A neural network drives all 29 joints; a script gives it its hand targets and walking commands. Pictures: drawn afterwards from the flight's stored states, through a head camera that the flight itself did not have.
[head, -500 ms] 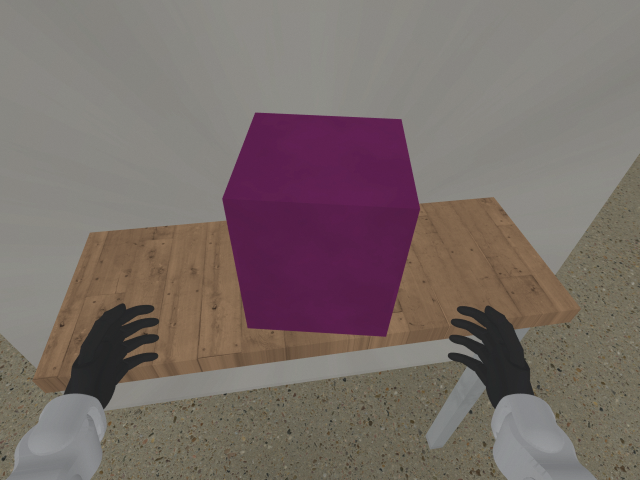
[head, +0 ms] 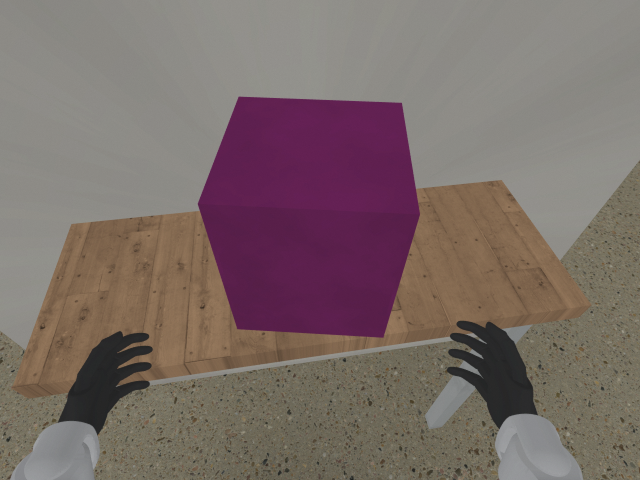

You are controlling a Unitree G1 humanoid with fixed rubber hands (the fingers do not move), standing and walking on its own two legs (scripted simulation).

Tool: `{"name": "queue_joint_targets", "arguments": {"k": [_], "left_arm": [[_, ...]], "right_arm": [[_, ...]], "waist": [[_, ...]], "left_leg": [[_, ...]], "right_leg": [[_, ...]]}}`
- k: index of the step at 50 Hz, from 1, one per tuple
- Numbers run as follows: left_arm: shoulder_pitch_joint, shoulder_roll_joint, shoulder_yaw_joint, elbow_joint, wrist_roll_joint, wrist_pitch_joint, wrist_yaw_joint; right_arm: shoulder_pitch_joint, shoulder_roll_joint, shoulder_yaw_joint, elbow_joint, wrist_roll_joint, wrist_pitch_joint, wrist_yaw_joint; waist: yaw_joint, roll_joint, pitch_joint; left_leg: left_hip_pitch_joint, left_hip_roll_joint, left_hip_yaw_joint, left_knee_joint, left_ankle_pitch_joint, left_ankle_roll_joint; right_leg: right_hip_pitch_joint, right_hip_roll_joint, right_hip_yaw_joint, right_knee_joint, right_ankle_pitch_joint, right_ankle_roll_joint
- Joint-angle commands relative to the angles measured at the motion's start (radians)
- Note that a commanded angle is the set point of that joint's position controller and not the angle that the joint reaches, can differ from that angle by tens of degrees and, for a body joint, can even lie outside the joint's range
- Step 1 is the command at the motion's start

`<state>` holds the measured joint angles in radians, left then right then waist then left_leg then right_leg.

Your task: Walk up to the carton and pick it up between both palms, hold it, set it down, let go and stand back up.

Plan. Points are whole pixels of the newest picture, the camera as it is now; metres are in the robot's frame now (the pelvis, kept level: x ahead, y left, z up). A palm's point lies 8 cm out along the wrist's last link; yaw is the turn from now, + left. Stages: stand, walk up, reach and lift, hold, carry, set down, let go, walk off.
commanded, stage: set down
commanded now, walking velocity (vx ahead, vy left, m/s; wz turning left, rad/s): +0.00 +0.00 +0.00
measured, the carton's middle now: (314, 223) +0.40 +0.01 +0.09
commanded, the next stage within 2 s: let go in 1.08 s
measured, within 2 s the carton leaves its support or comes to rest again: neither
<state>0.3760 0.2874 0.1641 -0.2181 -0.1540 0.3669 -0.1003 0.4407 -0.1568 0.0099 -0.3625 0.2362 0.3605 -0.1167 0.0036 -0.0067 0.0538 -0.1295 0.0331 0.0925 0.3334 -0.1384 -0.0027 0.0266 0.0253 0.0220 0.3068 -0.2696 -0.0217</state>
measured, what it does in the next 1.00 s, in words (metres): stands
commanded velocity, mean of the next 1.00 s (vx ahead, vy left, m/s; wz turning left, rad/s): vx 0.00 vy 0.00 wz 0.00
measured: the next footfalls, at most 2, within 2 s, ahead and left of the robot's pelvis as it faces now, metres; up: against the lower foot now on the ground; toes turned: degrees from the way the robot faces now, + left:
left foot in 1.82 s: -0.02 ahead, +0.12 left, +0.00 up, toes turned +5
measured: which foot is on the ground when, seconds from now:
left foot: down 0.00-1.00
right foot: down 0.00-1.00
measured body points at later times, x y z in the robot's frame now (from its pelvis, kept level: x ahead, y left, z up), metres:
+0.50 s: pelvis -0.01 +0.00 +0.00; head -0.01 +0.00 +0.45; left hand +0.19 +0.26 +0.03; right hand +0.17 -0.21 -0.01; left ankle +0.03 +0.12 -0.75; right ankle -0.06 -0.10 -0.75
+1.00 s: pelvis -0.02 +0.00 +0.00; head -0.02 -0.03 +0.45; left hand +0.19 +0.26 +0.03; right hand +0.18 -0.21 -0.06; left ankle +0.03 +0.12 -0.75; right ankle -0.06 -0.10 -0.75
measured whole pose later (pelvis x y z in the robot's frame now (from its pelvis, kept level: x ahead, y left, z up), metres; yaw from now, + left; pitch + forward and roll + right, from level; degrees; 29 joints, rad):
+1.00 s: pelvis -0.02 +0.00 +0.00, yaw +0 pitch -4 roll +0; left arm 0.22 0.27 0.10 0.08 -0.12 0.21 -0.13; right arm 0.27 -0.21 -0.04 0.26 0.12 0.15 0.02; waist 0.04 0.07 0.05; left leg -0.14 0.03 0.09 0.32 -0.12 0.00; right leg 0.01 0.03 0.02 0.31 -0.25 -0.02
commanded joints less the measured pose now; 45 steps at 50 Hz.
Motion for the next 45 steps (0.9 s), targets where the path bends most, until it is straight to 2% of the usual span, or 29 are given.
{"name": "queue_joint_targets", "arguments": {"k": [1, 11, 22, 30, 45], "left_arm": [[-0.028, 0.117, -0.046, -0.047, 0.031, -0.081, -0.002], [-0.013, 0.084, -0.104, 0.091, 0.05, -0.093, 0.005], [-0.079, 0.041, -0.172, 0.225, 0.065, -0.041, 0.023], [-0.138, 0.013, -0.187, 0.36, 0.073, -0.014, 0.026], [-0.215, -0.027, -0.186, 0.628, 0.092, -0.026, -0.002]], "right_arm": [[0.025, -0.103, -0.01, 0.009, -0.089, -0.093, 0.018], [-0.038, -0.131, -0.046, 0.149, -0.129, -0.161, 0.059], [-0.134, -0.167, -0.09, 0.253, -0.157, -0.176, 0.113], [-0.2, -0.172, -0.101, 0.355, -0.179, -0.182, 0.14], [-0.304, -0.156, -0.084, 0.579, -0.236, -0.26, 0.139]], "waist": [[0.038, 0.032, -0.016], [0.038, 0.028, 0.002], [0.027, 0.027, 0.056], [0.023, -0.022, 0.085], [0.013, -0.12, 0.069]], "left_leg": [[0.341, -0.016, -0.008, -0.001, 0.286, -0.044], [0.339, -0.016, -0.014, -0.018, 0.223, -0.054], [0.309, -0.003, -0.036, -0.055, 0.019, -0.051], [0.282, 0.0, -0.04, -0.075, -0.08, -0.039], [0.272, -0.013, -0.04, -0.055, -0.096, -0.02]], "right_leg": [[-0.386, -0.003, 0.024, -0.137, 0.245, 0.028], [-0.424, 0.022, -0.003, -0.149, 0.168, 0.02], [-0.465, 0.028, -0.024, -0.147, 0.03, 0.012], [-0.474, 0.021, -0.031, -0.145, -0.018, 0.019], [-0.484, 0.015, -0.051, -0.133, -0.046, 0.031]]}}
